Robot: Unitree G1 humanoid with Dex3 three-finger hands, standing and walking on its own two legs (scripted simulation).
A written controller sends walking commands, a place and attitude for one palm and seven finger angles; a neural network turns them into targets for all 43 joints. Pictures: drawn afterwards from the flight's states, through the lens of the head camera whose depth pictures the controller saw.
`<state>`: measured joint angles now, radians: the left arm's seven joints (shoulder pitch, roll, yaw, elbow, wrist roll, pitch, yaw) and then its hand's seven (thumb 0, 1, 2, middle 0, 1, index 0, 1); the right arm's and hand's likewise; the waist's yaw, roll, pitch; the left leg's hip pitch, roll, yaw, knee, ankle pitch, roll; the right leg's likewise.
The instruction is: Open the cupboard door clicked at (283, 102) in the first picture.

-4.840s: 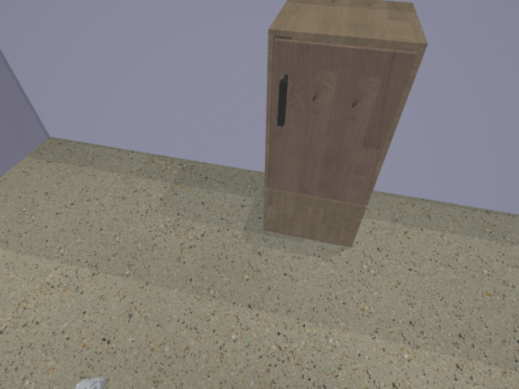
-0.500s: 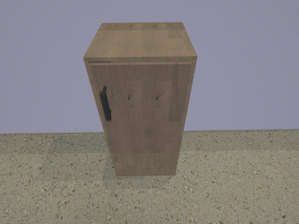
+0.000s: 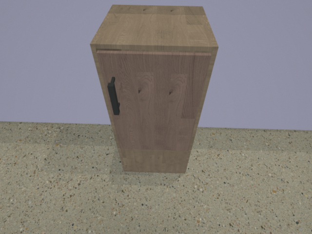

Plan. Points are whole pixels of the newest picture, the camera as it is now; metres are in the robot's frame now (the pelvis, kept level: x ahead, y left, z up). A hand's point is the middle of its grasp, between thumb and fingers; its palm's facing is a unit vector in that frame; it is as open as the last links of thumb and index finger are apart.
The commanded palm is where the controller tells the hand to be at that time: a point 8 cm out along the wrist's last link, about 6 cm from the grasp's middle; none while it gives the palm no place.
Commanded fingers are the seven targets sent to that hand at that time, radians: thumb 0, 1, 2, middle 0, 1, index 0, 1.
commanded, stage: look again from close up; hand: left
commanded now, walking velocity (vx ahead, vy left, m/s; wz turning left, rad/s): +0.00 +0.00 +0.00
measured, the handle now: (115, 96) +0.60 +0.19 -0.02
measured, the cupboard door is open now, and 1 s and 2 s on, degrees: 0 0 0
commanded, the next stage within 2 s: shuffle to correct the standing spot in 0.40 s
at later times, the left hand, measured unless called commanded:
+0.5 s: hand out of the picture -0.01 +0.25 -0.17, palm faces +0.00 -0.98 -0.21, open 7.4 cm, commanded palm none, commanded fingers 0.00 0.90 0.90 -0.20 -0.30 -0.20 -0.30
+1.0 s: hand out of the picture -0.11 +0.20 -0.18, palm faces +0.08 -0.99 -0.11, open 7.4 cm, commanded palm none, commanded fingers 0.00 0.90 0.90 -0.20 -0.30 -0.20 -0.30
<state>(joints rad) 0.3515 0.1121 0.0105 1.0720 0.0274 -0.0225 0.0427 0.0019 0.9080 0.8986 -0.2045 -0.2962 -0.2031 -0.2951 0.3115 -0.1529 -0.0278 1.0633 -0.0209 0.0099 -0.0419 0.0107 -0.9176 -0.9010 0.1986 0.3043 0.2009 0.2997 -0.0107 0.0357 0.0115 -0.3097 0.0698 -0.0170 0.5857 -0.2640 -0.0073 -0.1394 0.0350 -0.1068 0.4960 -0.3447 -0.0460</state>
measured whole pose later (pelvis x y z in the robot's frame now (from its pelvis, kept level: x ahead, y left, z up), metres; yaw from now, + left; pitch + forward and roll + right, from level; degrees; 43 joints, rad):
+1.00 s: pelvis -0.02 +0.06 -0.01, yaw +0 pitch -1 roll -2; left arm 0.50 0.10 0.03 1.11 0.03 0.02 0.01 0.00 0.91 0.90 -0.20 -0.30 -0.20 -0.29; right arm 0.34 -0.15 -0.05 1.05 -0.02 -0.02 -0.02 0.00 -0.91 -0.90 0.20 0.30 0.20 0.30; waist 0.00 0.00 -0.02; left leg -0.32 0.05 0.09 0.61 -0.32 0.04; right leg -0.24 -0.02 -0.07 0.64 -0.39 -0.02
